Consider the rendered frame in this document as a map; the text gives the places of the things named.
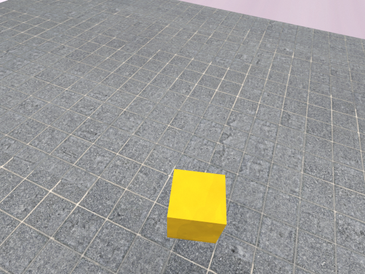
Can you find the carton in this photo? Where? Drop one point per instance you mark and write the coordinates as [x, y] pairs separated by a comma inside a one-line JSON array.
[[197, 206]]

